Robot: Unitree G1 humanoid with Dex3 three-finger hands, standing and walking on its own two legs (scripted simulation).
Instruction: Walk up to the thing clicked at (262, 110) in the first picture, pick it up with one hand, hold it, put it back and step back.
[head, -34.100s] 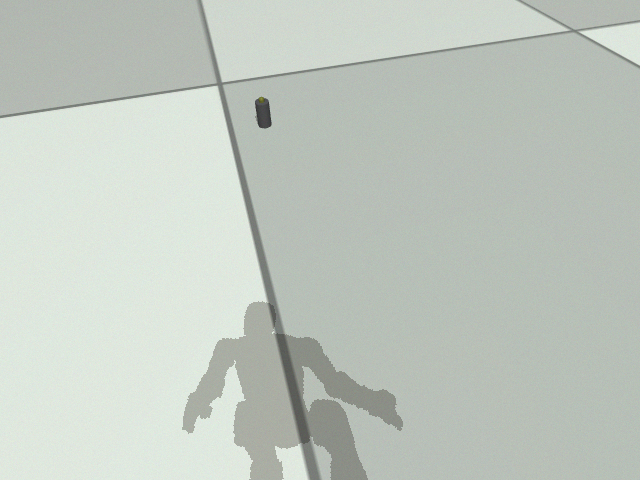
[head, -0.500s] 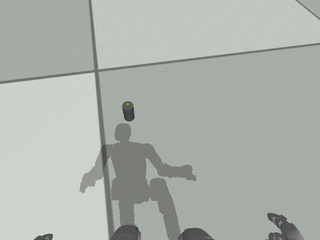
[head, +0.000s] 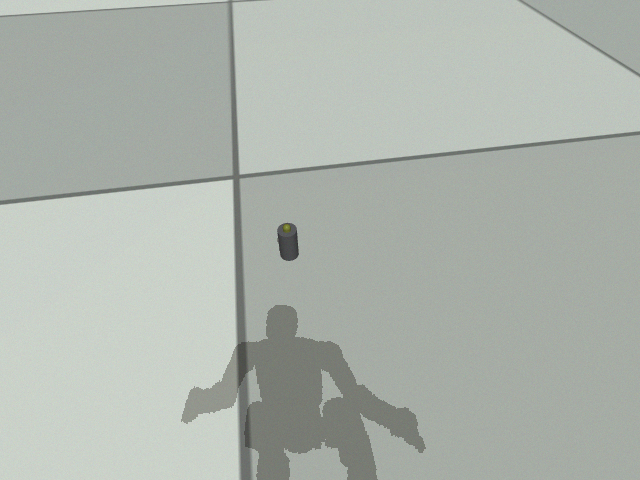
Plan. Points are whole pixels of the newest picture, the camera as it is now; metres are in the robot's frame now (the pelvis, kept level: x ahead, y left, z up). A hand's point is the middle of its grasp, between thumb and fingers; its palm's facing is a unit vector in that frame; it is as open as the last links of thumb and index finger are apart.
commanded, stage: step back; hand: left
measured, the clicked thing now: (288, 240) +1.09 +0.17 -0.67
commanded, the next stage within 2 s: stand in 0.78 s
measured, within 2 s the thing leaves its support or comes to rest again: neither
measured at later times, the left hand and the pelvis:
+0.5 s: hand out of the picture +0.07 +0.25 -0.13, palm faces +0.06 -0.91 -0.40, open 7.4 cm; pelvis +0.04 -0.02 +0.01, yaw +2 degrees
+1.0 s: hand out of the picture +0.14 +0.25 -0.14, palm faces -0.02 -0.94 -0.34, open 7.4 cm; pelvis +0.06 +0.00 +0.02, yaw +0 degrees
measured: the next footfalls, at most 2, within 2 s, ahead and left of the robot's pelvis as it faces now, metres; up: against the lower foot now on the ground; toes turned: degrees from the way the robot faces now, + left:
right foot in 0.20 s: +0.08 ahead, -0.14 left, +0.00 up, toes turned -1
left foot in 0.56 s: +0.14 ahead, +0.13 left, +0.00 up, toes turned +2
